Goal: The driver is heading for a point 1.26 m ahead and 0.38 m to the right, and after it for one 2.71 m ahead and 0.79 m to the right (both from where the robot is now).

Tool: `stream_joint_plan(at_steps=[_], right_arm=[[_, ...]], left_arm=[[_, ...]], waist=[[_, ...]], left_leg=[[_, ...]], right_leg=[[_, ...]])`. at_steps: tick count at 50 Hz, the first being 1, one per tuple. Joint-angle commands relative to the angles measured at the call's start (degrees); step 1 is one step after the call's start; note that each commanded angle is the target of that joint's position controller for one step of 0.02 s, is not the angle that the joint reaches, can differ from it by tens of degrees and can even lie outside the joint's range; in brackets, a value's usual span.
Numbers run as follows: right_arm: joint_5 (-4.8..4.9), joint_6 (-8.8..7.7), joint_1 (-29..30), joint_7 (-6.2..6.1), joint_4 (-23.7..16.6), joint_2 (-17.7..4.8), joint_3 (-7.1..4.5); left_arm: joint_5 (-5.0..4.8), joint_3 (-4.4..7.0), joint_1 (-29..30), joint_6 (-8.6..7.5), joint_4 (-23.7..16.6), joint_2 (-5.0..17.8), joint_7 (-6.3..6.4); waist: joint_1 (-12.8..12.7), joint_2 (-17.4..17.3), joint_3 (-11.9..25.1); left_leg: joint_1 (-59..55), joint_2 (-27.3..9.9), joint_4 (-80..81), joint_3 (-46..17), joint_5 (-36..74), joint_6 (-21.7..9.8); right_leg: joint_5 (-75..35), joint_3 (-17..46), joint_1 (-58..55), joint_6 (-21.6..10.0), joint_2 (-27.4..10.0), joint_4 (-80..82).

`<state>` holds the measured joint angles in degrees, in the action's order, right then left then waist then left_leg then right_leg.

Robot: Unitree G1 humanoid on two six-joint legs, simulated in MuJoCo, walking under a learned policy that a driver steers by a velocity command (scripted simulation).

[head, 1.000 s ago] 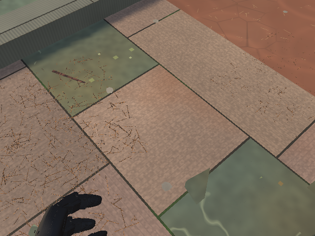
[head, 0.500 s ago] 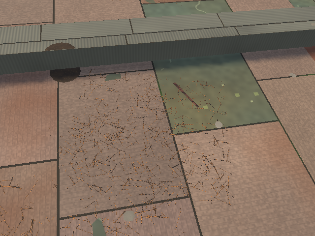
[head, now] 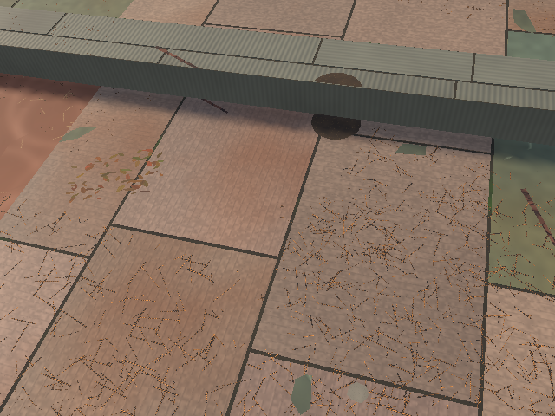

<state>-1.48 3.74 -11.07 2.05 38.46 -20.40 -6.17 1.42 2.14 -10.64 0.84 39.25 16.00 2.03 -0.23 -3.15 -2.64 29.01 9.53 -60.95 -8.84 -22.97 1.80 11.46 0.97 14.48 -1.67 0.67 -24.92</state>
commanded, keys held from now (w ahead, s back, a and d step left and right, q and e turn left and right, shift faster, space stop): e+shift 0.38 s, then w+e+shift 0.30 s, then w+q+shift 0.04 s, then q+shift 0.28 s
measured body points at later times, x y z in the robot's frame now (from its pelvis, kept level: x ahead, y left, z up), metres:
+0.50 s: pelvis -0.01 -0.01 +0.00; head +0.02 -0.02 +0.45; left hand +0.19 +0.22 -0.11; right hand +0.02 -0.31 -0.11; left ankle -0.04 +0.12 -0.74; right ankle -0.05 -0.11 -0.70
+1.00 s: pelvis +0.16 -0.20 -0.02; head +0.19 -0.23 +0.43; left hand +0.33 +0.01 -0.14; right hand +0.14 -0.47 -0.16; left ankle +0.35 -0.24 -0.71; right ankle -0.02 -0.13 -0.73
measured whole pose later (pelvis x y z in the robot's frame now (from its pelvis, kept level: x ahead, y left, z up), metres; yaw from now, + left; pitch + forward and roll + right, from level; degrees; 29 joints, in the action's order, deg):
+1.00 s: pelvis +0.16 -0.20 -0.02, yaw -28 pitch +0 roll +0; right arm -1.5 -0.7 -12.0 3.5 44.3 -15.9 -0.5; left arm 0.8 0.2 -19.2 -3.6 46.1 13.5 0.9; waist -0.3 -2.5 -5.1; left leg 36.1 2.2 -38.0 8.0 0.5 -3.3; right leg 23.7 -9.0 -9.7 -4.2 5.9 -16.9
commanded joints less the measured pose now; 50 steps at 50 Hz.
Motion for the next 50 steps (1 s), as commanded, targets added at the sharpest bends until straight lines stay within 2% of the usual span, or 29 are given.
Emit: stream_joint_plan(at_steps=[1,3,5,7,9,10,11,12,13,14,15,17,19,21,23,28,30,31,32,33,34,35,37,40,41,44,47,49,50], right_arm=[[0.69,0.01,-1.9,-0.29,-2.0,-1.2,0.56],[0.66,0.52,-0.4,-0.96,-1.9,1.1,2.21],[1.03,0.46,2.2,-2.23,-2.4,-0.2,2.26],[1.6,-0.14,0.4,-3.37,-1.9,-0.9,2.29],[1.3,-1.61,-3.7,-4.27,-0.5,-1.5,2.36],[0.66,-2.34,-5.3,-4.71,-0.1,-4.4,1.75],[-0.16,-2.41,-4.6,-5.17,-0.9,-8.9,0.95],[-0.12,-1.91,-1.3,-4.79,-1.2,-9.3,0.63],[-0.01,-2.2,0.4,-4.46,-2.3,-4.3,1.95],[0.18,-2.35,3.2,-4.4,-2.9,-1.2,2.98],[-0.15,-2.24,5.5,-4.56,-3.4,-0.1,3.45],[-0.33,-2.53,4.4,-5.08,-2.9,-1.0,3.18],[-0.36,-2.55,1.8,-5.0,-2.2,-1.9,2.71],[-0.8,-3.15,-2.4,-4.17,-1.3,-3.8,1.86],[-1.04,-4.02,-3.1,-3.61,-0.9,-6.0,1.02],[-1.24,-5.54,-3.8,-2.53,0.4,-8.2,-0.18],[-0.78,-5.29,-1.5,-2.18,0.5,-8.3,-0.28],[-0.35,-5.28,0.3,-2.26,0.3,-8.2,-0.13],[-0.54,-5.47,1.1,-2.22,-0.3,-6.1,0.69],[-0.75,-5.94,7.0,-1.58,-5.7,0.9,2.88],[-2.35,-6.72,13.7,-1.23,-8.1,-1.3,2.78],[-1.84,-7.58,11.9,-0.42,-7.6,-2.7,2.71],[-1.42,-7.99,2.2,0.65,-2.1,-4.6,2.64],[-0.86,-5.7,-3.7,1.15,2.1,-3.7,3.03],[-0.27,-5.15,-3.9,1.2,2.4,-2.7,3.32],[1.23,-4.94,-0.4,1.52,2.0,0.1,4.31],[0.17,-5.09,2.5,1.65,1.7,1.4,5.05],[-0.2,-4.87,-5.0,1.31,3.7,-0.2,4.4],[-0.26,-4.71,-13.4,1.05,6.0,-2.0,3.52]], left_arm=[[-0.36,1.15,0.7,-1.47,-2.7,5.7,-0.63],[-0.56,0.68,0.9,-1.54,-1.5,5.1,-1.12],[-0.36,2.98,-2.7,-0.25,-0.2,10.4,-2.06],[-0.8,4.02,-4.8,0.48,0.7,11.9,-2.98],[-1.67,4.37,-2.3,0.51,0.2,11.2,-3.04],[-2.14,4.06,-2.4,0.28,-0.4,9.2,-2.78],[-2.64,2.93,-2.6,0.01,-2.1,4.2,-2.91],[-1.62,3.44,-1.7,0.46,-2.7,6.2,-2.48],[-0.56,4.48,-2.0,1.18,-1.5,9.1,-2.39],[-0.57,4.89,-3.4,1.85,-0.2,8.7,-2.66],[-0.69,4.98,-5.0,2.52,0.7,8.4,-3.09],[-0.88,4.42,-4.3,3.2,0.3,6.9,-4.44],[-1.14,3.93,-1.5,3.47,-1.4,6.0,-5.2],[-0.81,3.44,2.8,3.76,-3.6,6.0,-6.38],[-0.43,3.56,6.8,3.95,-5.8,7.1,-7.83],[-0.87,2.95,9.7,2.77,-7.4,6.1,-8.79],[-0.68,2.7,5.3,1.94,-5.8,5.6,-8.36],[-0.23,3.08,-2.0,1.34,-3.1,6.2,-7.73],[0.22,4.92,-16.7,0.72,2.2,10.4,-6.45],[-0.31,6.68,-23.0,-0.03,2.7,19.0,-5.3],[-0.8,5.45,-17.9,-0.46,-0.2,17.1,-4.79],[-0.58,4.56,-15.2,-0.51,-0.1,14.5,-3.88],[0.24,3.01,-11.5,-1.62,-0.4,10.6,-2.73],[-0.55,1.55,-7.2,-4.25,0.0,8.9,-2.86],[-0.73,1.64,-7.5,-4.74,0.5,9.4,-3.1],[-0.03,0.85,-6.7,-5.15,1.6,7.7,-2.91],[-0.74,0.16,-6.5,-5.51,2.7,6.4,-1.54],[-0.95,0.84,-6.2,-5.74,3.3,8.1,0.1],[-0.88,1.39,-4.1,-5.46,2.8,9.2,0.79]], waist=[[0.7,10.6,5.4],[0.8,13.3,5.5],[-1.7,17.5,3.7],[-1.0,16.5,4.2],[1.7,14.0,6.9],[1.7,10.2,9.1],[1.4,-2.8,8.4],[1.8,-12.7,5.3],[1.0,-5.7,3.1],[-0.8,-3.0,2.0],[-2.0,-3.3,1.3],[-0.9,-6.6,1.0],[1.0,-6.6,1.5],[4.1,-7.1,3.3],[5.1,-7.9,0.9],[3.9,-4.2,-2.7],[0.6,-3.0,-2.2],[-3.5,-0.6,0.0],[-10.0,9.0,6.6],[-12.1,27.5,5.8],[-11.8,17.7,1.5],[-9.2,13.4,-0.1],[-3.1,6.8,-0.4],[1.5,6.5,-0.8],[1.8,6.4,-0.5],[0.8,6.4,-3.3],[-0.1,7.0,-2.5],[2.8,9.0,3.1],[6.5,9.7,6.8]], left_leg=[[-0.6,-0.5,0.3,-0.5,-2.1,0.9],[-5.9,-4.0,15.9,3.5,-3.8,1.2],[-8.5,-3.0,24.0,8.8,-7.0,1.0],[-11.0,-2.5,31.8,8.4,-1.5,0.0],[-20.9,-4.7,43.2,6.7,9.4,-1.7],[-29.8,-10.5,44.2,3.0,11.0,-3.4],[-35.4,-24.5,45.3,-8.9,18.4,-8.4],[-26.9,-33.0,43.7,-12.1,35.1,-15.7],[-24.5,-31.8,43.3,-8.4,42.6,-17.2],[-22.8,-28.3,42.6,-3.0,42.7,-15.6],[-22.4,-24.8,42.1,1.8,42.3,-13.2],[-25.4,-22.3,41.4,6.4,43.2,-12.0],[-28.0,-23.5,40.7,7.5,41.5,-12.3],[-29.7,-25.9,46.2,5.2,12.1,-12.0],[-28.9,-28.0,51.0,2.4,-7.5,-11.3],[-27.2,-29.7,52.5,7.3,-10.6,-9.1],[-21.9,-28.0,47.6,13.6,-6.4,-7.6],[-15.7,-25.4,38.2,18.9,2.6,-6.2],[-5.3,-20.5,15.5,24.7,14.9,-4.2],[19.3,-10.8,-5.2,22.8,-9.2,-0.5],[30.8,-9.5,-12.2,8.6,-8.0,-0.2],[31.4,-13.5,-12.6,7.1,-1.4,-1.0],[21.7,-16.7,-5.7,8.6,7.5,-1.7],[11.0,-15.2,-4.6,12.7,12.1,-1.0],[9.5,-14.0,-4.0,13.6,12.9,-1.3],[7.0,-9.8,5.6,13.1,18.0,-2.8],[1.1,-6.3,21.2,19.7,25.7,-4.4],[-7.5,-3.3,24.6,20.7,26.4,-5.8],[-15.4,-2.1,24.5,19.1,24.8,-7.1]], right_leg=[[-23.4,10.9,-6.7,-9.5,-11.0,5.1],[-19.5,11.2,-8.4,-8.1,-9.0,5.4],[-22.9,14.8,-9.3,-8.6,-8.0,3.5],[-31.1,18.4,-10.4,-8.5,-8.7,1.0],[-28.6,19.1,-5.9,-5.3,-7.0,-1.8],[-18.1,17.7,1.9,-2.5,-4.9,-4.1],[1.0,9.8,13.9,0.9,1.4,-14.0],[23.0,0.5,17.1,1.5,4.6,-25.1],[23.0,1.4,16.8,1.7,1.6,-34.7],[20.0,1.4,16.2,1.8,1.1,-38.6],[16.7,0.8,16.2,2.5,0.6,-40.3],[13.4,-1.1,18.1,4.0,0.0,-37.8],[12.2,-2.3,18.6,4.7,-0.9,-33.3],[11.1,-3.1,17.9,3.5,-2.6,-28.0],[11.8,-4.2,18.6,2.2,-3.1,-24.1],[14.6,-7.2,14.1,-2.5,-2.9,-16.0],[12.5,-10.3,4.3,-4.5,-0.7,-10.0],[10.5,-11.7,-6.8,-5.5,2.1,-6.2],[16.3,-4.5,-24.3,-8.4,1.7,-3.5],[37.4,30.5,-32.9,-15.1,-14.8,9.3],[34.2,43.2,-30.1,-17.0,-18.0,15.0],[25.7,34.9,-28.4,-16.4,-18.6,13.0],[13.7,22.3,-21.6,-12.4,-13.6,13.8],[-36.6,7.0,-14.5,-7.5,-9.2,11.8],[-44.4,3.2,-13.4,-6.2,-8.5,11.7],[-47.6,-6.4,-9.9,-2.1,-6.3,13.7],[-56.4,-11.1,-12.8,0.0,-5.9,10.9],[-66.9,-11.9,-16.1,2.0,-7.8,0.6],[-68.8,-11.5,-14.6,2.6,-8.7,-8.5]])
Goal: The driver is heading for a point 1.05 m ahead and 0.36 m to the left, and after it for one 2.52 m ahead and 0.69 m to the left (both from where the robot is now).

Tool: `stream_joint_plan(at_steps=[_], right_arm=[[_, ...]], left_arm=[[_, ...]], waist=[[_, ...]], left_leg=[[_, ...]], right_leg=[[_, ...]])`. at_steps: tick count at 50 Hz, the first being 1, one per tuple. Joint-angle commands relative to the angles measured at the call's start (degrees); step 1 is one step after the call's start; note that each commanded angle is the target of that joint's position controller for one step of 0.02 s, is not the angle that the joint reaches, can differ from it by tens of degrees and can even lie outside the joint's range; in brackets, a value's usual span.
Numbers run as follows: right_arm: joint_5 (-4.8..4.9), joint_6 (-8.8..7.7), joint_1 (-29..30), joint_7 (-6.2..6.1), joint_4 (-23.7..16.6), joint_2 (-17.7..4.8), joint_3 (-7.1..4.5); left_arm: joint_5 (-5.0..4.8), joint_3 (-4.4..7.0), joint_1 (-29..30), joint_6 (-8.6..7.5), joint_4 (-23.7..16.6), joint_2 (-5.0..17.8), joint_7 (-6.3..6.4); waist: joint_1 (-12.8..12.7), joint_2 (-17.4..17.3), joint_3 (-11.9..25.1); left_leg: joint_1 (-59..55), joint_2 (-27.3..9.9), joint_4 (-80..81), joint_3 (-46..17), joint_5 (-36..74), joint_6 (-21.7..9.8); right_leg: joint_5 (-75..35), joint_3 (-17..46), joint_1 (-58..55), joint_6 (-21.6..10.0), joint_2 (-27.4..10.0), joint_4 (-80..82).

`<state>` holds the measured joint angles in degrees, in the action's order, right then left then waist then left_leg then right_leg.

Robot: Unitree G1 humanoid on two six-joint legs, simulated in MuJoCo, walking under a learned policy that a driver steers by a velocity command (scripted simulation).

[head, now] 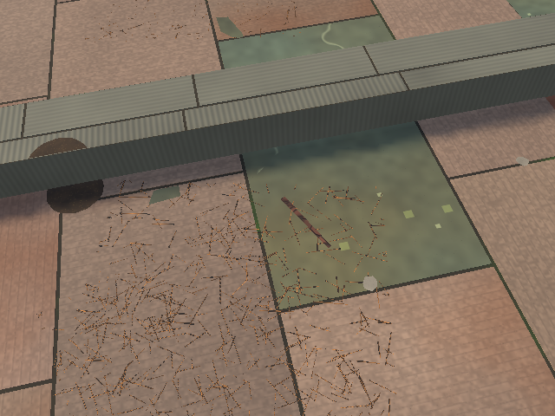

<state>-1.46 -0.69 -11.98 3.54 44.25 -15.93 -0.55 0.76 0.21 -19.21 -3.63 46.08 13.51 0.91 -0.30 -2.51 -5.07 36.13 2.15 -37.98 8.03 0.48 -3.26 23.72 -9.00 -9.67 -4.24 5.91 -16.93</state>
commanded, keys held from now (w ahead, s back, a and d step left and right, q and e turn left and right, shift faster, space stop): q+shift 0.68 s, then w+q+shift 0.10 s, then w+e+shift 0.22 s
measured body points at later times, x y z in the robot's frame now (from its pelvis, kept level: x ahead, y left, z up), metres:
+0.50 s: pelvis +0.17 -0.06 +0.02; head +0.20 -0.03 +0.46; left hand +0.23 +0.26 -0.08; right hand +0.38 -0.31 -0.08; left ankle +0.18 +0.02 -0.72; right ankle +0.29 -0.18 -0.69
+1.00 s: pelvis +0.28 -0.04 +0.03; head +0.30 -0.05 +0.48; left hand +0.05 +0.13 -0.08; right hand +0.59 -0.08 -0.08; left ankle +0.18 +0.10 -0.67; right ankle +0.29 -0.16 -0.72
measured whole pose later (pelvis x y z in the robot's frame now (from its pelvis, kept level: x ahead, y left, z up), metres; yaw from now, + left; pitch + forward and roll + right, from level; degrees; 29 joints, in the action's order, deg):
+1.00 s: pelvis +0.28 -0.04 +0.03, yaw +45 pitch +3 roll +1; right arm -2.6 1.1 -7.3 4.4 42.0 -17.9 -3.2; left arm 0.9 2.2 -29.0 -3.7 47.8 15.9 -0.7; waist -5.3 -1.6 2.6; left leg 29.3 -1.3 -48.7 -3.8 -11.7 1.3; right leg 14.4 -3.6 3.1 -2.5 -0.7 -14.6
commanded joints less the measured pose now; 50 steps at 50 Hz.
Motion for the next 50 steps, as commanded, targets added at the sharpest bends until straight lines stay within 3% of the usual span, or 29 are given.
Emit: stream_joint_plan(at_steps=[1,2,3,4,5,6,7,9,11,12,14,17,21,25,27,28,29,30,31,32,34,35,37,39,40,43,45,47,50], right_arm=[[-0.49,-0.27,-22.2,-1.02,2.9,-8.9,-3.36],[-0.18,-0.55,-28.7,-2.2,4.4,-10.5,-4.54],[1.45,-0.39,-24.5,-3.29,4.4,-12.3,-4.75],[1.23,-0.88,-17.3,-3.26,1.2,-17.7,-6.27],[1.89,0.07,-8.0,-3.66,-3.8,-15.8,-6.83],[2.01,1.19,-4.8,-3.89,-4.4,-9.8,-5.36],[1.71,1.59,-4.0,-3.6,-4.2,-6.8,-4.39],[1.18,1.11,-5.3,-3.53,-3.2,-8.0,-4.64],[0.51,0.72,-6.2,-3.19,-2.7,-10.2,-5.39],[0.45,0.84,-6.3,-3.2,-2.8,-10.7,-5.68],[0.81,1.61,-6.4,-3.47,-3.4,-11.1,-6.16],[1.08,3.02,-6.2,-3.72,-4.3,-11.8,-6.9],[0.55,3.47,-6.4,-3.59,-4.8,-12.3,-7.6],[0.2,3.39,-3.1,-3.08,-6.1,-12.8,-7.86],[0.82,3.25,0.1,-3.1,-6.9,-12.2,-7.52],[1.32,2.94,-1.8,-3.25,-6.8,-9.7,-6.81],[1.97,2.67,-5.4,-3.49,-7.8,-5.3,-5.72],[-0.08,2.58,-5.0,-3.62,-7.5,-11.1,-6.92],[-0.99,2.72,-3.3,-3.32,-7.2,-13.7,-7.67],[-0.94,3.13,-3.6,-2.75,-6.4,-13.3,-7.71],[-0.08,4.33,-6.2,-1.28,-5.3,-11.6,-7.23],[0.21,4.59,-5.7,-0.69,-5.5,-11.6,-6.89],[0.0,4.75,-1.3,0.58,-7.4,-11.9,-6.52],[-0.23,4.6,2.3,1.52,-8.3,-11.6,-6.24],[-0.43,4.2,3.7,1.69,-8.4,-10.3,-5.77],[-0.67,2.65,3.1,1.1,-6.7,-6.7,-4.77],[-1.02,1.73,4.9,0.62,-6.4,-6.8,-4.6],[-1.68,1.06,7.9,0.64,-6.9,-6.9,-3.96],[-0.65,-0.46,15.8,0.89,-8.8,-4.2,-2.21]], left_arm=[[-0.35,3.64,7.9,-0.56,-5.0,11.9,2.21],[-1.48,3.82,13.2,-0.12,-5.8,11.4,1.67],[0.66,2.15,13.5,0.05,-7.6,3.6,0.48],[-0.39,1.51,-2.0,0.74,-9.0,2.8,0.17],[1.22,0.96,-4.4,0.83,-7.8,6.9,0.11],[2.11,1.67,1.1,1.27,-7.6,10.1,0.03],[2.68,2.05,5.9,1.84,-9.0,10.4,0.16],[2.58,1.45,6.9,4.17,-9.2,9.0,0.48],[1.97,0.6,6.6,5.22,-9.4,6.4,1.02],[1.61,0.45,7.2,5.41,-9.7,6.1,1.2],[1.15,0.56,10.0,5.8,-10.8,6.6,1.32],[1.03,0.94,14.3,5.99,-11.7,7.7,1.36],[0.4,1.02,16.9,4.44,-12.0,8.3,1.44],[-0.63,1.26,14.1,2.83,-11.4,9.6,1.65],[-0.47,1.73,9.7,2.23,-10.4,10.6,2.31],[-0.04,2.41,9.4,1.92,-10.3,13.2,2.9],[0.62,3.33,10.6,2.51,-12.0,18.4,3.11],[1.03,3.31,12.7,3.26,-12.5,18.3,2.66],[0.66,2.6,11.7,3.69,-12.0,14.3,2.34],[0.33,1.94,12.8,3.9,-12.0,11.7,2.06],[0.62,1.66,13.7,4.21,-12.6,11.0,2.17],[1.05,1.73,11.1,4.17,-12.4,10.8,1.88],[0.99,2.53,7.2,3.87,-11.5,12.4,1.13],[0.81,3.41,4.1,3.09,-10.5,13.6,0.82],[0.92,3.57,1.2,2.31,-9.4,13.4,0.53],[1.07,3.74,-3.1,-0.25,-6.1,12.2,-0.54],[0.46,3.89,-4.5,-1.09,-4.5,11.8,-0.98],[-0.33,3.87,-5.2,-1.26,-3.1,11.1,-1.5],[0.29,4.0,-8.5,-1.21,-1.0,10.8,-2.0]], waist=[[11.3,8.7,12.6],[17.2,2.5,13.1],[10.2,-10.5,8.2],[0.9,-11.3,22.1],[-0.2,-3.6,23.7],[-0.8,5.2,11.8],[-1.3,9.5,6.9],[-1.3,8.7,3.5],[-0.9,6.0,6.4],[-0.4,4.5,7.8],[1.3,1.1,9.3],[3.6,-2.1,8.1],[5.1,-4.4,7.3],[3.3,-6.5,8.2],[-0.1,-6.5,7.5],[0.7,-0.3,8.4],[2.8,12.7,10.8],[2.3,12.4,8.9],[2.1,9.6,7.8],[2.4,7.8,6.1],[3.1,10.3,6.1],[1.8,10.7,7.8],[-0.7,13.5,6.5],[-2.4,12.8,4.2],[-3.5,11.0,3.6],[-3.1,8.5,2.2],[-2.7,8.3,1.1],[-2.1,8.8,1.0],[-4.7,10.2,-0.5]], left_leg=[[-30.6,4.6,3.8,-1.4,2.2,-4.3],[-37.3,1.0,12.3,-5.8,11.5,-8.7],[-42.3,-6.4,4.2,-18.6,46.9,-10.1],[-49.6,-18.0,11.4,-42.9,51.6,-22.4],[-44.0,-20.3,19.4,-49.8,17.6,-24.0],[-31.6,-16.9,23.7,-46.3,-3.8,-21.5],[-24.7,-13.5,26.1,-43.0,-11.3,-18.6],[-15.5,-9.1,25.6,-34.4,-2.7,-14.6],[-14.6,-6.0,22.2,-30.8,7.6,-12.4],[-15.8,-5.4,21.2,-30.7,7.1,-11.3],[-18.3,-4.3,21.4,-32.9,-2.6,-8.9],[-21.9,-2.9,22.7,-37.2,-19.0,-7.2],[-26.9,-3.0,19.8,-41.6,-15.5,-7.3],[-25.9,-2.9,15.5,-44.9,-1.8,-5.9],[-20.4,0.0,13.4,-45.0,-6.3,-2.1],[-15.5,4.2,8.1,-40.2,-20.3,1.0],[-6.9,11.3,-6.4,-26.9,-33.5,4.2],[-2.3,10.9,-15.7,-19.2,-34.8,5.1],[-2.9,6.0,-21.3,-17.9,-30.8,5.6],[-3.5,4.5,-24.6,-17.1,-27.2,5.6],[-3.4,3.7,-32.3,-14.4,-23.6,6.3],[-2.1,2.4,-33.3,-13.4,-21.1,6.0],[3.4,0.0,-33.0,-11.6,-18.7,5.7],[7.8,-1.8,-32.2,-10.9,-16.8,5.8],[8.2,-1.6,-30.8,-12.4,-15.7,5.4],[8.5,0.8,-25.7,-17.7,-12.5,3.6],[9.8,0.8,-21.1,-18.0,-12.0,3.1],[8.9,-3.2,-14.0,-11.9,-11.3,3.9],[0.1,-3.3,-2.2,-7.7,-13.7,5.4]], right_leg=[[-75.4,-0.5,13.1,5.7,-13.9,-29.9],[-47.8,-2.4,19.8,6.8,-6.2,-54.1],[8.3,0.8,39.0,7.0,3.9,-74.1],[7.6,14.1,45.4,7.6,3.7,-83.2],[2.2,17.6,44.9,5.5,-0.2,-79.6],[1.2,16.4,45.6,5.1,-2.6,-73.2],[1.1,16.0,45.2,5.5,-4.6,-65.8],[-0.3,14.3,39.0,6.9,-6.4,-54.9],[-2.2,13.3,36.2,7.9,-6.4,-48.5],[-3.1,13.5,36.6,8.2,-6.5,-45.7],[-5.6,14.3,38.7,8.7,-6.2,-41.4],[-7.5,15.7,42.3,9.2,-5.7,-36.2],[-6.3,17.2,42.6,7.8,-3.9,-29.2],[-4.2,17.4,33.4,5.6,-1.3,-19.2],[-9.3,17.1,22.6,5.1,-2.0,-5.5],[-10.3,21.8,15.6,4.1,-8.9,1.9],[-5.7,37.6,8.9,-1.1,-25.3,5.3],[-10.4,43.1,14.1,-5.9,-28.9,5.5],[-17.4,37.0,15.5,-7.0,-27.1,3.0],[-21.7,29.0,17.3,-5.7,-22.9,1.3],[-30.1,19.5,17.3,-4.2,-18.3,-0.8],[-21.2,17.8,15.3,-3.5,-17.7,0.5],[0.8,19.6,12.1,-2.3,-18.8,5.6],[9.3,20.6,9.6,-1.3,-20.4,8.5],[10.8,21.9,9.6,-1.4,-20.5,9.2],[10.4,23.5,8.7,-2.8,-20.8,10.7],[9.2,24.1,7.5,-4.7,-20.8,11.4],[7.0,24.5,7.6,-6.4,-20.3,12.4],[1.5,23.4,14.3,-7.6,-18.8,12.1]])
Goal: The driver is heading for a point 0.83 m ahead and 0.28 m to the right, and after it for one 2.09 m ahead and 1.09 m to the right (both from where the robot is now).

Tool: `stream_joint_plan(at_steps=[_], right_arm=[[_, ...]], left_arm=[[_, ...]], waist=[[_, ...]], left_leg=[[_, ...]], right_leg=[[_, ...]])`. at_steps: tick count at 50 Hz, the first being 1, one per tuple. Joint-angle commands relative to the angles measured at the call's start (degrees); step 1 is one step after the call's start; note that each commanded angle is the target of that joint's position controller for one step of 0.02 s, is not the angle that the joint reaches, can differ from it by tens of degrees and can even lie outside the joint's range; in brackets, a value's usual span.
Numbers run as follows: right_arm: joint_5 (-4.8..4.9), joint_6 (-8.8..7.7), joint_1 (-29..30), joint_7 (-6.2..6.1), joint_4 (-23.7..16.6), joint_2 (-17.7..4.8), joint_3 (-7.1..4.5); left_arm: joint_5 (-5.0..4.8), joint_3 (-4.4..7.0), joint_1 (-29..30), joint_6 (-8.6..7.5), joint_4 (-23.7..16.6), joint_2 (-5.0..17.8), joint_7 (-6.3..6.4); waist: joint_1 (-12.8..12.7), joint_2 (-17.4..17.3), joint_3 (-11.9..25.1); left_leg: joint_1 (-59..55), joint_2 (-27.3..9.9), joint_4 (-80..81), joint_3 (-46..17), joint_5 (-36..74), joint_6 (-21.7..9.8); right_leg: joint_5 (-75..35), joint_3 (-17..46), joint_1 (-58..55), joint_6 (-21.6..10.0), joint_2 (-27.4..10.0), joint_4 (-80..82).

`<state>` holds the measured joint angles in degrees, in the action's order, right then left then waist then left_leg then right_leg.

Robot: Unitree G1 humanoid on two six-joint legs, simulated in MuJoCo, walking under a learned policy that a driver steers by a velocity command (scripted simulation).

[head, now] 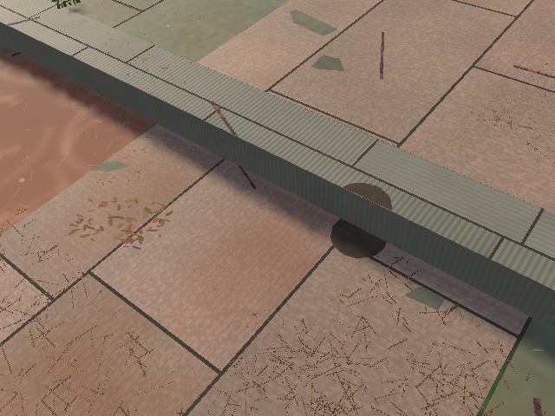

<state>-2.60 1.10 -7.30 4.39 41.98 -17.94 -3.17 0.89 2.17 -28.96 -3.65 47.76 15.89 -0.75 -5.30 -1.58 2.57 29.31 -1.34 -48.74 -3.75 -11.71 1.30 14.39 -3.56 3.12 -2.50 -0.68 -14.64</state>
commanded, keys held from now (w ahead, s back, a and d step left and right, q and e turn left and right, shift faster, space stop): w+e+shift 0.80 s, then w+q+shift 0.20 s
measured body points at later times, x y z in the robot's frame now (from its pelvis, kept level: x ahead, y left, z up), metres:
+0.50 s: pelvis +0.30 +0.00 -0.04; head +0.33 -0.01 +0.41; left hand +0.61 +0.15 -0.11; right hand +0.15 -0.23 -0.16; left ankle +0.12 +0.15 -0.75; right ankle +0.45 -0.15 -0.69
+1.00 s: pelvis +0.70 -0.22 -0.02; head +0.73 -0.23 +0.43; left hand +0.90 +0.01 -0.15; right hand +0.73 -0.53 -0.10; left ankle +0.85 -0.19 -0.74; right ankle +0.50 -0.12 -0.73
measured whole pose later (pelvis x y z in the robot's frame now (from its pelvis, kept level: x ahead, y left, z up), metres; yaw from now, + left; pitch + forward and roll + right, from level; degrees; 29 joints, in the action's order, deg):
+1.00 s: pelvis +0.70 -0.22 -0.02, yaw -42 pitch +2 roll +0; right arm -2.1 -4.8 -3.4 0.4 37.5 -14.2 1.6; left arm 2.0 3.4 -22.5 -4.9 49.9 18.5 0.0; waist -3.9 0.4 -1.2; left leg 27.3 -2.3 -33.2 3.8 -4.3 -5.8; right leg 20.8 6.5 -5.2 -8.6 8.5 -25.7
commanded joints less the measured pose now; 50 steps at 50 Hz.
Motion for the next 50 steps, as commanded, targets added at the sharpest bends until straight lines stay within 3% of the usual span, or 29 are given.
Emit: stream_joint_plan(at_steps=[1,4,6,7,8,9,11,14,18,23,25,26,28,29,30,31,32,33,34,36,37,40,42,43,44,47,48,49,50], right_arm=[[0.89,-2.68,12.1,0.01,-6.8,-2.0,0.7],[1.35,-3.94,9.8,-1.26,-6.8,-2.7,0.99],[0.91,-5.2,-4.1,-3.32,-2.3,-5.1,-0.1],[-0.3,-5.81,-15.7,-4.6,-0.3,-10.1,-1.76],[-1.4,-5.57,-21.5,-5.43,-0.1,-16.0,-2.93],[-1.17,-5.36,-15.9,-6.06,-1.1,-13.1,-2.35],[-0.04,-5.68,-8.8,-5.57,-1.6,-4.8,-0.18],[1.19,-6.73,-9.7,-5.36,0.4,-1.8,0.65],[1.27,-8.4,-12.3,-4.41,3.4,-0.1,0.89],[0.95,-8.77,-14.5,-5.23,6.7,-2.1,0.77],[0.9,-8.37,-16.0,-6.04,6.9,-5.6,0.2],[0.77,-7.74,-16.0,-6.71,6.8,-8.0,-0.41],[0.03,-5.81,-11.5,-7.32,5.2,-11.9,-1.7],[-0.17,-5.15,-9.8,-6.68,4.2,-11.7,-1.83],[-0.14,-5.59,-8.2,-5.18,4.0,-6.6,-0.98],[1.09,-7.21,-12.5,-4.41,-3.7,-2.6,0.76],[0.49,-8.87,-5.8,-4.51,-5.2,-5.7,0.91],[0.69,-9.57,-4.7,-4.37,-5.4,-5.8,1.18],[0.11,-9.35,-4.3,-4.44,-5.4,-5.2,1.45],[-2.09,-6.69,-6.9,-4.45,-4.4,-4.3,2.06],[-2.37,-5.49,-6.8,-4.32,-4.6,-3.9,2.22],[-1.44,-4.73,2.8,-3.6,-9.1,-1.7,3.41],[-0.14,-5.26,6.7,-3.08,-10.2,0.9,4.63],[0.33,-5.63,8.2,-3.02,-10.2,1.5,4.77],[0.95,-5.6,6.9,-3.26,-9.3,1.6,4.71],[0.79,-5.92,4.1,-4.15,-8.4,-3.0,2.85],[0.57,-6.63,1.5,-4.3,-7.3,-6.4,1.37],[0.56,-6.51,-6.4,-4.6,-5.2,-6.0,0.69],[0.63,-6.33,-21.0,-5.13,-0.6,-6.9,-0.28]], left_arm=[[0.39,2.43,0.7,-1.0,-2.0,9.4,-0.34],[-0.05,3.21,1.8,-0.21,-0.9,10.7,-0.33],[-0.81,3.04,4.9,-0.58,-1.3,9.5,-0.53],[-1.23,2.43,7.9,-1.43,-3.1,7.2,-0.84],[-2.31,1.19,8.8,-1.87,-6.6,1.2,-0.76],[-2.02,1.85,8.6,-0.79,-5.8,4.4,-0.21],[-1.12,2.27,8.5,0.42,-3.9,4.3,-1.34],[0.81,2.27,10.5,2.66,-3.9,2.6,-3.01],[0.46,1.52,19.5,3.55,-7.7,1.4,-4.16],[0.53,-0.11,30.1,3.44,-12.3,1.6,-5.38],[0.15,-0.37,30.1,3.53,-12.5,2.5,-5.21],[0.03,-0.12,26.7,3.65,-11.7,3.8,-4.89],[0.03,1.89,8.1,3.55,-6.8,8.7,-3.67],[0.0,3.68,-3.5,2.98,-2.6,11.6,-2.5],[-1.51,5.62,0.0,3.66,-2.1,14.3,-0.99],[1.37,6.43,5.6,4.17,-4.7,22.1,-1.2],[0.67,6.59,3.2,4.37,-6.0,19.7,-0.56],[0.34,5.85,5.2,3.81,-4.5,16.2,0.03],[0.29,4.99,7.5,3.04,-3.8,13.4,0.31],[-0.03,3.82,11.6,1.2,-4.4,11.2,0.89],[-0.42,3.35,11.9,0.45,-4.4,10.4,0.69],[-0.48,3.57,12.1,-1.04,-4.6,11.2,0.27],[-1.01,3.47,10.0,-1.75,-3.3,10.3,-0.08],[-1.73,3.22,7.1,-2.41,-2.1,9.6,-0.41],[-1.42,3.22,5.6,-2.85,-1.2,9.6,-0.47],[0.41,3.19,6.6,-3.13,-1.5,11.0,0.72],[1.46,2.58,2.5,-2.3,-0.2,9.7,0.78],[2.04,2.73,4.4,-1.65,0.0,11.4,1.43],[1.99,3.21,12.6,-1.16,-1.8,12.4,1.76]], waist=[[0.2,9.8,-8.5],[2.7,9.8,-8.6],[9.9,4.8,-2.4],[16.4,-3.4,5.4],[16.8,-14.9,11.2],[13.8,-8.6,6.9],[8.6,-3.8,-1.2],[6.5,-6.4,-5.6],[5.7,-4.0,-9.5],[5.1,-1.1,-12.8],[3.7,-2.4,-9.4],[1.1,-4.4,-6.5],[-8.7,-6.6,3.3],[-12.7,-4.3,7.8],[-8.9,8.7,4.1],[0.2,18.7,11.3],[-4.2,4.9,14.3],[-0.9,-0.2,3.6],[3.0,-4.3,-2.1],[7.7,-5.1,-6.1],[8.6,-4.5,-6.7],[7.2,-1.7,-9.8],[4.4,0.6,-8.9],[2.1,1.1,-7.5],[1.6,4.1,-5.3],[3.6,4.9,0.4],[3.7,0.4,4.5],[9.2,3.9,7.7],[18.3,3.7,10.4]], left_leg=[[4.2,0.9,11.4,4.6,-3.2,0.7],[-7.9,2.3,19.5,5.3,-4.1,-1.4],[-32.8,2.3,23.8,4.3,-0.1,-3.1],[-47.8,-8.5,27.4,-7.5,-13.2,-4.8],[-55.4,-23.8,36.1,-31.0,-38.1,-6.6],[-46.0,-24.7,37.2,-35.8,-39.2,-8.3],[-36.4,-18.1,37.3,-18.2,-22.8,-6.1],[-30.7,-13.4,39.9,-4.5,-8.0,-3.9],[-27.2,-11.7,43.0,6.7,6.5,-3.6],[-27.3,-9.1,43.6,18.8,33.9,-1.1],[-30.4,-10.0,37.4,20.5,63.0,-0.6],[-32.9,-11.3,31.6,20.3,73.5,-0.4],[-30.8,-14.2,7.9,18.0,81.2,-2.0],[-22.8,-12.7,-10.7,17.1,67.1,-3.3],[-5.1,-0.8,-33.5,16.0,4.4,-2.7],[20.1,4.6,-52.7,7.5,-16.9,0.6],[23.6,1.9,-50.1,-1.7,-11.1,-0.5],[22.9,-1.2,-42.2,-1.9,-8.0,-1.0],[18.3,-3.7,-35.1,-1.6,-6.9,-0.7],[10.0,-5.9,-28.9,-1.5,-8.3,1.1],[7.3,-6.6,-24.8,-0.8,-9.3,2.0],[1.2,-6.0,-7.1,3.6,-0.7,3.6],[-4.3,-4.1,7.7,6.4,13.3,1.8],[-6.4,-3.2,11.3,7.5,20.6,0.5],[-6.9,-2.7,11.2,7.8,22.6,-1.1],[-4.6,0.7,12.2,9.8,13.5,-6.1],[-8.5,4.1,11.3,13.3,7.9,-8.0],[-16.5,5.2,17.5,12.6,5.0,-8.7],[-31.8,3.2,22.8,11.0,7.6,-10.4]], right_leg=[[10.2,18.0,3.0,-9.8,-12.2,9.4],[8.5,19.7,9.2,-10.8,-13.0,6.9],[-1.3,15.5,20.7,-8.6,-8.8,-5.7],[-0.9,9.8,30.3,-6.6,-2.4,-24.8],[15.4,4.8,44.4,-5.0,3.3,-44.2],[10.7,8.3,46.9,-5.5,1.4,-53.7],[2.5,8.2,45.5,-4.2,-3.6,-55.1],[-1.6,6.0,46.0,-2.2,-6.0,-57.4],[-10.1,4.1,49.2,-1.6,-6.0,-56.9],[-14.6,-5.0,40.9,-4.8,-3.0,-37.9],[-13.0,-9.8,30.7,-7.2,1.9,-32.1],[-10.8,-10.1,26.0,-8.1,3.7,-31.0],[-3.5,-6.8,6.9,-11.1,6.4,-29.8],[-1.8,-2.1,-8.2,-13.0,6.7,-23.3],[2.2,6.5,-16.9,-13.9,2.5,-20.2],[1.3,40.1,-32.1,-26.9,-12.3,-13.6],[11.7,48.5,-30.4,-26.5,-14.2,-3.3],[13.3,45.8,-18.5,-23.3,-13.6,1.7],[8.3,40.9,-7.7,-20.6,-11.3,2.7],[-0.9,31.8,7.0,-18.9,-6.0,3.0],[-2.4,28.8,12.2,-18.6,-3.8,3.6],[-10.3,22.6,22.7,-16.9,1.5,5.6],[-21.8,17.6,20.5,-13.2,3.3,5.9],[-27.4,17.5,16.9,-12.1,1.6,7.2],[-32.9,16.6,10.9,-11.3,-0.6,6.3],[-64.5,13.9,-7.3,-7.9,-3.9,-4.0],[-77.2,12.7,-11.2,-6.2,-2.8,-14.7],[-80.3,12.4,-10.4,-5.6,-4.0,-26.9],[-74.5,10.2,-0.1,-5.2,-2.2,-44.4]])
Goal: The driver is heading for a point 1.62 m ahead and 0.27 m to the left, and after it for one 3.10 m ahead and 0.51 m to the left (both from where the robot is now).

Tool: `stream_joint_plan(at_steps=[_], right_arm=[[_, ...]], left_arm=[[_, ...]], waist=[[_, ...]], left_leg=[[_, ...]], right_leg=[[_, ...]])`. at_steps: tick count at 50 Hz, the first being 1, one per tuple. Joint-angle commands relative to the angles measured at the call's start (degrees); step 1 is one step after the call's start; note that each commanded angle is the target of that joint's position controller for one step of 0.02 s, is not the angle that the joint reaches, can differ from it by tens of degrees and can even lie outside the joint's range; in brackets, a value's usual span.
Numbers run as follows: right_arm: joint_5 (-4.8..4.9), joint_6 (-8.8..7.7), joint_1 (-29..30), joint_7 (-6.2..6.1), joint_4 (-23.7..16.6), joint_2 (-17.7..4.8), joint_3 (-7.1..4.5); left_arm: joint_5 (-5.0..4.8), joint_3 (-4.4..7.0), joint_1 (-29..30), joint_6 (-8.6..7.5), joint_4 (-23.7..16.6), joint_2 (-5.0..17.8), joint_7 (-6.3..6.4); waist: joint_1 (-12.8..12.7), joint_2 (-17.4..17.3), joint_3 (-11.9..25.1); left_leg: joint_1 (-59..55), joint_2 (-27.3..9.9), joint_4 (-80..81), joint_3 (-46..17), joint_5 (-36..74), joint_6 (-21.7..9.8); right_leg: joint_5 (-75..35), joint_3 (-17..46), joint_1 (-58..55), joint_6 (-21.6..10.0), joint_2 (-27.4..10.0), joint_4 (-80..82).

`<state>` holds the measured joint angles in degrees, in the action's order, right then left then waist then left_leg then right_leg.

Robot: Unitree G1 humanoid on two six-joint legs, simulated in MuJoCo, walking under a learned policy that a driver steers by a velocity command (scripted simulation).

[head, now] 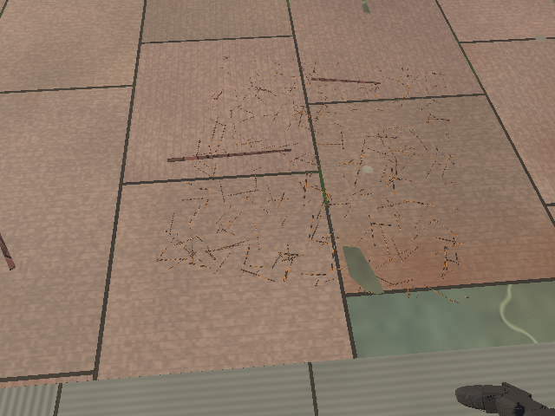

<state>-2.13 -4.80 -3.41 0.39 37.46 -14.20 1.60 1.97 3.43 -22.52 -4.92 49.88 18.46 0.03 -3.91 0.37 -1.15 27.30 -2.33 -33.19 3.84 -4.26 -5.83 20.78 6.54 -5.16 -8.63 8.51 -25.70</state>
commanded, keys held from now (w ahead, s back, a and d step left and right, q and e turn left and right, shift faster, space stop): w+q+shift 0.58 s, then w+e+shift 0.42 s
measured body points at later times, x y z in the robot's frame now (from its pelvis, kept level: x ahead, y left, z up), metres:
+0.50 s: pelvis +0.48 +0.04 +0.10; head +0.47 +0.03 +0.55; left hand +0.46 +0.31 -0.02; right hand +0.72 -0.17 +0.01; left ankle +0.36 +0.12 -0.41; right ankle +0.48 -0.08 -0.59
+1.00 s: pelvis +0.94 +0.22 +0.14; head +0.95 +0.22 +0.59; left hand +0.99 +0.50 +0.03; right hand +1.01 -0.04 +0.01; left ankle +0.81 +0.22 -0.59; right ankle +1.09 +0.11 -0.50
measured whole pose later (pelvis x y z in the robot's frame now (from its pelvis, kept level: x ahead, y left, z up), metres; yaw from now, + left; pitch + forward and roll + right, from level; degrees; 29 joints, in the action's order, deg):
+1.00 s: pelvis +0.94 +0.22 +0.14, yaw +21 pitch +1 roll +2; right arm -1.3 -6.7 -27.7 0.7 51.1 -14.1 -3.2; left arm 0.8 2.4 -10.8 -1.6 42.6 14.2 -2.2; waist 2.0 2.3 -0.3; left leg -3.0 5.7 -16.3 9.8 -20.8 -4.8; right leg 5.9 1.4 44.4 -4.7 -6.4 -67.3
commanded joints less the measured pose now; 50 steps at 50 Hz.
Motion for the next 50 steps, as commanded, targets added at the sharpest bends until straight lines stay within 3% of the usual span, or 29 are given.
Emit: stream_joint_plan(at_steps=[1,2,3,6,9,11,13,14,16,17,18,19,21,23,26,28,30,32,35,36,37,38,39,40,41,42,44,46,50], right_arm=[[0.17,-0.17,-34.7,-1.19,7.8,-12.5,-5.79],[-1.39,0.24,-32.6,-0.36,9.9,-15.7,-6.37],[-0.71,0.93,-28.6,-0.05,8.8,-12.5,-6.96],[-0.07,0.82,-28.1,-0.53,12.0,-5.2,-4.63],[-0.62,-1.14,-22.6,-0.57,12.8,-5.4,-3.62],[0.51,-1.5,-21.3,-0.6,14.1,-6.7,-3.88],[3.8,-0.47,-18.0,-1.2,12.0,-3.6,-3.35],[4.96,-1.43,-21.7,-0.78,11.6,-8.7,-4.37],[4.39,-2.51,-19.6,0.64,10.5,-21.4,-9.11],[2.68,-3.63,-14.7,1.19,8.3,-19.5,-10.14],[2.88,-4.34,-12.3,2.51,2.6,-6.1,-8.16],[1.65,-3.87,-19.2,2.56,1.1,-1.0,-7.18],[-0.28,-1.52,-13.3,1.62,-0.4,3.0,-6.13],[-0.08,0.81,-8.4,1.81,-4.2,8.2,-3.82],[2.33,3.6,-4.5,1.52,-5.9,5.8,-3.21],[1.36,4.8,-0.7,1.42,-7.0,0.9,-4.27],[0.31,4.74,-2.1,3.01,-6.3,-1.0,-4.53],[1.53,3.88,-3.9,4.2,-3.5,-0.4,-4.24],[0.14,3.26,-11.5,2.76,-1.4,-5.5,-6.04],[0.26,3.55,-21.4,1.73,2.1,-7.2,-7.09],[-0.63,3.13,-26.9,0.93,4.5,-9.1,-7.98],[-1.95,2.31,-23.3,0.46,4.6,-11.6,-8.05],[-2.59,1.26,-20.5,0.03,1.9,-14.9,-8.14],[-1.18,1.21,-19.2,-0.03,2.6,-12.1,-8.61],[-0.81,0.47,-16.4,-0.03,3.4,-7.9,-7.28],[-1.09,-0.33,-14.2,0.09,4.1,-5.8,-6.7],[-0.3,-1.63,-16.7,-0.22,6.6,-3.0,-5.51],[0.97,-2.92,-17.9,0.04,8.4,-3.8,-5.43],[1.11,-3.8,-19.4,0.3,9.7,-3.1,-4.73]], left_arm=[[1.08,0.41,15.3,-1.34,-6.9,4.0,0.87],[-1.43,-1.53,8.2,-2.51,-10.5,-2.2,0.42],[0.1,-2.46,9.1,-2.39,-11.5,-0.5,0.79],[3.05,-4.32,22.4,-1.55,-19.8,-4.2,-0.56],[1.35,-7.92,30.7,1.1,-28.6,-10.6,-0.81],[1.31,-8.33,35.0,1.4,-33.4,-9.0,0.27],[-0.15,-8.42,28.6,0.95,-31.0,-7.8,-0.14],[-1.28,-7.11,20.9,1.03,-28.4,-6.6,0.24],[-0.36,-2.79,-0.9,2.17,-22.7,-0.5,1.09],[0.91,0.2,-9.9,1.31,-20.3,6.4,1.34],[1.04,1.85,-10.0,0.47,-17.6,12.9,1.06],[-0.1,1.65,1.1,0.86,-18.2,9.5,0.73],[-1.04,-0.35,7.2,-0.1,-13.4,-1.3,-0.27],[0.59,-1.69,1.8,-1.02,-5.0,-8.6,-0.59],[0.33,-2.23,2.0,-2.42,-1.2,-10.7,-1.2],[-0.3,-1.05,7.0,-2.94,-0.8,-6.7,-0.65],[-1.41,-0.94,5.5,-4.23,-0.5,-3.9,0.99],[-1.69,0.22,1.4,-5.01,-1.2,2.0,1.83],[-1.49,2.38,-1.0,-2.25,-1.6,10.1,2.04],[-0.71,2.77,1.0,-0.67,-2.0,10.2,2.32],[-1.05,2.93,2.1,0.37,-2.1,8.6,2.64],[0.13,0.67,-0.3,0.23,-4.6,-2.9,1.69],[-3.79,-0.53,-9.4,-0.53,-8.4,-5.1,1.32],[-3.26,0.02,-2.8,-0.93,-9.0,-0.9,1.54],[-2.74,0.31,1.2,-0.63,-8.5,0.9,1.16],[-2.15,0.21,2.4,-0.05,-7.5,0.6,0.7],[-1.25,-0.24,-0.1,2.02,-6.3,-1.3,-0.96],[-0.62,-0.43,3.8,3.55,-7.4,-2.4,-2.02],[-1.43,-1.54,15.4,2.96,-11.4,-3.7,-2.98]], waist=[[20.9,-5.4,13.6],[9.6,-18.4,13.9],[10.3,-6.5,15.1],[6.0,1.4,-1.7],[1.1,-3.6,-9.3],[-0.2,-3.7,-10.6],[-1.9,2.0,-4.0],[-3.3,-0.2,5.8],[-14.6,-7.9,22.2],[-17.6,-2.4,26.9],[-11.7,22.3,25.5],[-1.9,19.4,23.7],[1.6,4.0,3.7],[4.4,3.5,-2.4],[7.1,1.9,-6.6],[8.8,3.3,-8.1],[9.6,2.2,-5.6],[8.7,0.9,2.2],[14.3,7.4,4.8],[19.2,7.9,8.5],[21.7,6.0,9.9],[13.0,-4.7,11.3],[6.4,-11.0,20.9],[8.6,-5.5,15.4],[6.9,-0.7,4.6],[5.1,2.1,0.2],[2.7,-0.4,-2.2],[1.9,-1.4,-4.3],[3.7,-4.3,-6.3]], left_leg=[[-44.1,-4.6,5.9,-8.0,8.5,-6.3],[-59.0,-17.9,4.8,-34.9,30.0,-15.7],[-56.5,-18.0,10.4,-39.7,2.7,-17.4],[-31.1,-13.6,17.5,-34.5,-16.7,-13.1],[-4.1,-7.6,27.6,-26.3,-22.9,-9.4],[0.9,-5.9,32.5,-23.9,-20.3,-8.0],[20.6,-0.2,41.1,-12.7,6.6,-8.3],[17.0,-1.9,33.7,-14.2,37.7,-9.1],[-7.5,-4.1,-0.3,-14.7,74.5,-6.2],[-7.8,-0.8,-23.4,-15.6,64.3,-3.1],[5.8,9.1,-48.6,-14.8,-2.0,-0.6],[16.5,7.7,-66.0,-16.9,-2.7,-0.8],[25.1,1.6,-72.8,-9.7,-1.5,-1.9],[32.7,0.6,-79.2,-8.8,-8.0,-3.6],[32.6,0.4,-63.2,-9.8,-10.9,-2.9],[21.3,2.4,-43.7,-5.0,-1.5,-1.8],[8.7,3.2,-26.0,2.1,7.8,-1.7],[-10.6,8.2,-15.2,5.1,12.5,-1.4],[-16.2,10.5,-3.6,4.2,-0.3,-3.8],[-24.1,8.3,2.5,1.8,0.3,-5.2],[-33.1,3.0,8.9,-4.0,1.9,-6.7],[-45.1,-7.2,-4.8,-13.9,-0.2,-3.5],[-52.4,-19.7,1.5,-37.7,2.7,-9.2],[-43.3,-18.1,13.6,-39.8,-12.9,-8.6],[-33.2,-16.4,17.2,-33.3,-17.2,-8.2],[-26.4,-14.0,19.0,-27.6,-13.8,-5.6],[-18.3,-11.1,21.9,-17.9,-5.6,-2.2],[-18.0,-9.9,24.2,-10.6,2.9,-0.9],[-19.7,-3.5,26.8,6.0,26.3,3.8]], right_leg=[[-30.8,-1.5,28.7,2.3,-3.8,-58.2],[4.1,-1.1,56.4,6.6,0.4,-73.2],[1.0,0.6,63.5,5.1,-5.7,-75.1],[6.2,-2.3,75.4,4.1,-9.4,-88.6],[10.7,-6.9,76.7,4.3,-11.2,-89.9],[11.4,-5.8,75.5,4.9,-15.1,-81.1],[-0.5,-13.8,27.8,5.1,-12.9,-51.7],[-1.2,-16.4,11.4,5.1,-7.7,-52.0],[7.6,-9.7,4.4,4.5,-5.6,-37.7],[20.6,2.2,1.8,3.5,-10.9,-28.8],[28.7,35.9,1.0,2.8,-26.5,-2.5],[25.9,56.4,2.7,0.5,-33.3,9.1],[27.4,36.7,16.8,-2.2,-30.8,2.6],[14.1,18.2,20.2,2.1,-26.8,2.1],[-6.0,-3.6,23.1,8.5,-23.1,8.6],[-18.4,-17.0,28.0,10.7,-17.6,15.9],[-27.7,-22.2,25.3,9.2,-14.3,18.2],[-46.1,-21.7,20.9,4.4,-16.1,20.1],[-76.6,-18.1,4.0,2.0,-22.1,1.4],[-76.7,-17.1,2.7,1.8,-21.2,-12.4],[-56.3,-15.3,10.0,2.1,-15.8,-35.2],[9.1,-7.8,31.5,1.4,-9.5,-56.2],[9.1,3.8,43.4,1.2,-5.9,-64.6],[-0.8,0.5,47.4,1.7,-8.8,-63.3],[-5.3,-0.8,48.5,2.3,-11.2,-59.7],[-7.6,-0.4,46.9,3.0,-13.0,-56.3],[-10.0,-0.2,42.5,4.1,-15.5,-53.3],[-10.1,-1.5,46.7,4.9,-17.0,-50.7],[-21.2,-9.7,47.2,3.1,-14.4,-35.3]])
Next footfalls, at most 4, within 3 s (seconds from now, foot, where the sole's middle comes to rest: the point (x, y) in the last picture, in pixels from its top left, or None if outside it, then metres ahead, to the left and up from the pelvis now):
0.34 right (343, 371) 0.52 -0.08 -0.63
0.76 left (220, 242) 0.84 0.24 -0.63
1.18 right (226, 116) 1.32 0.28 -0.63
1.60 left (205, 35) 1.76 0.42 -0.63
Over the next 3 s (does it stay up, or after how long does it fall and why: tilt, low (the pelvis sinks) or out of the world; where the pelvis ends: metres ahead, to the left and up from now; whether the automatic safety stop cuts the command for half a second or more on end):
stays up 2.81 0.51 0.13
